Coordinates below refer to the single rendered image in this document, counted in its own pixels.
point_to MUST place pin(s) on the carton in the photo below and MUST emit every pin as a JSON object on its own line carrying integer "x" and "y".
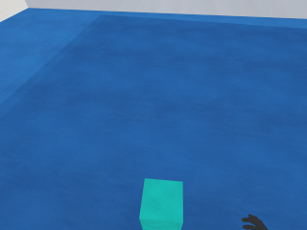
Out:
{"x": 161, "y": 205}

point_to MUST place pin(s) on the robot right hand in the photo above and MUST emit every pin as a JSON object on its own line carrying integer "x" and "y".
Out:
{"x": 254, "y": 220}

